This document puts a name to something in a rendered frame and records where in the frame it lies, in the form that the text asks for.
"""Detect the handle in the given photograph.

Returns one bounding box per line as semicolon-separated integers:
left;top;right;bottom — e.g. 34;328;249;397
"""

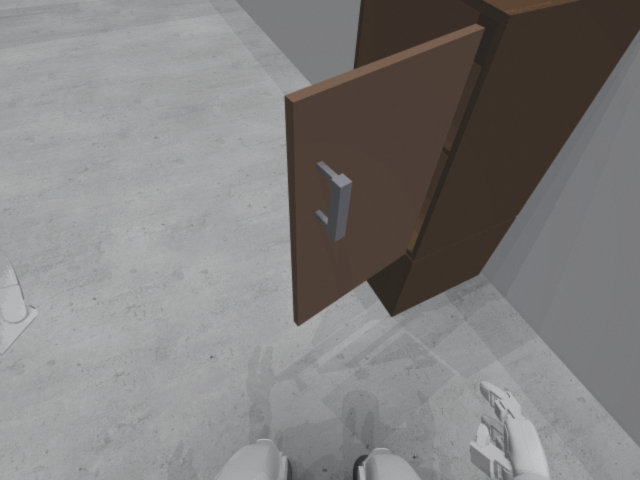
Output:
315;161;352;242

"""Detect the left robot shin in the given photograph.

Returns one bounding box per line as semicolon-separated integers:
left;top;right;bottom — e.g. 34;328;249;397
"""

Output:
255;439;279;451

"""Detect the right robot thigh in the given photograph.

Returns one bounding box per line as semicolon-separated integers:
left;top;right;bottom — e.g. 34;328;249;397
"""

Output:
358;454;421;480

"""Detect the robot left hand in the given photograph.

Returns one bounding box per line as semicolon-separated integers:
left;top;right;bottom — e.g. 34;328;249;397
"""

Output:
0;249;38;355

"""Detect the robot right hand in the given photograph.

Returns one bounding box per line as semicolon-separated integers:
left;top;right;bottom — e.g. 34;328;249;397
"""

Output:
470;381;550;480

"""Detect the cupboard door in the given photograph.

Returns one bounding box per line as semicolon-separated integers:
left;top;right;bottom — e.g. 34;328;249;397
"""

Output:
284;24;485;326

